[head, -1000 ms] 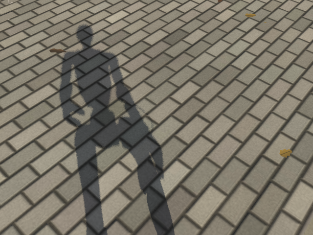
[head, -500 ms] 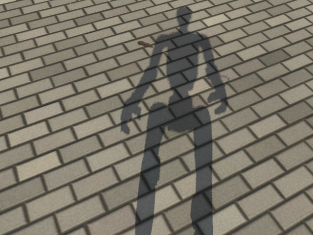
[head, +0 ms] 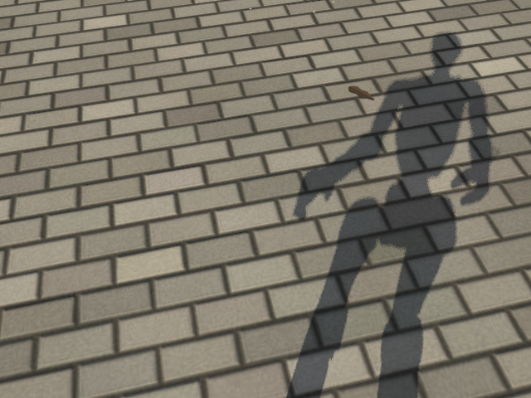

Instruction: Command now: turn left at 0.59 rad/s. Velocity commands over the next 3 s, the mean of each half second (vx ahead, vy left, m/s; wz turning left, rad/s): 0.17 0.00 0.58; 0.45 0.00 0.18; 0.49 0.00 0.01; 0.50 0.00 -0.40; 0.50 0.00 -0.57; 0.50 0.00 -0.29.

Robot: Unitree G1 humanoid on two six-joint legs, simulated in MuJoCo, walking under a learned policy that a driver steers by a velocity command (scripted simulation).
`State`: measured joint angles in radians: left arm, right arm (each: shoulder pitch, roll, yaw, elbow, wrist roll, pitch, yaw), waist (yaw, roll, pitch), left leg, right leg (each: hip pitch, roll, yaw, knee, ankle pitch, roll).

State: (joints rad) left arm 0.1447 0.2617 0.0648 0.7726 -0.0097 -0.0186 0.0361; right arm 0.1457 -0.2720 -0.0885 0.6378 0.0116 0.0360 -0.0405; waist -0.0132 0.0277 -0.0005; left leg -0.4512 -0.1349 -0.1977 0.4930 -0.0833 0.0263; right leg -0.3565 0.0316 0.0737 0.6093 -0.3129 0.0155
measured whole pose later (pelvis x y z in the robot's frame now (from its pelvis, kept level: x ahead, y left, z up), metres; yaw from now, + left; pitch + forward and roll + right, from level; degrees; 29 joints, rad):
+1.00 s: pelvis +0.25 +0.11 -0.02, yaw +22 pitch +3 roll +0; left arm 0.00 0.26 0.03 0.66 0.00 -0.10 -0.06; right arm 0.45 -0.30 -0.06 0.81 0.01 -0.04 -0.01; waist -0.07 0.00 0.04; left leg 0.08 0.01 -0.02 0.50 -0.50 0.02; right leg -0.56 0.01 -0.07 0.55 -0.04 -0.09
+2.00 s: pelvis +0.76 +0.32 +0.00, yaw +7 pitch +2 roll +2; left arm 0.09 0.25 0.05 0.68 -0.02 -0.02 -0.06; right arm 0.32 -0.28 -0.08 0.83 0.02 -0.07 -0.01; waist -0.07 -0.03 0.03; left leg 0.10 0.03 0.28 0.29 -0.40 -0.04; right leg -0.61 -0.07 -0.04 0.66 -0.09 -0.07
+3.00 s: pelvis +1.30 +0.26 +0.00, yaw -19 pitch +2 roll +2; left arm 0.04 0.25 0.03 0.62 -0.02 -0.06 -0.03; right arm 0.40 -0.30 -0.06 0.88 0.03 -0.07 0.01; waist -0.11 -0.02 0.01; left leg 0.01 0.00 0.04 0.30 -0.35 -0.02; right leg -0.51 -0.04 0.01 0.52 -0.08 -0.04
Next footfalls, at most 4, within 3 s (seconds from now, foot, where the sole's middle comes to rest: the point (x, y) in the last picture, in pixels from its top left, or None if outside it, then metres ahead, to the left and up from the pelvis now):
0.02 right None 0.05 -0.13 -0.77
0.50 left None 0.02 0.15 -0.77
0.98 right None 0.45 0.08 -0.77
1.52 left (119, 342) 0.62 0.42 -0.77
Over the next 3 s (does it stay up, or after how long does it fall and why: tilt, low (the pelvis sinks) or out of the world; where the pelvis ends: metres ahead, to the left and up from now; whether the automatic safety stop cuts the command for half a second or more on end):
stays up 1.30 0.26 0.00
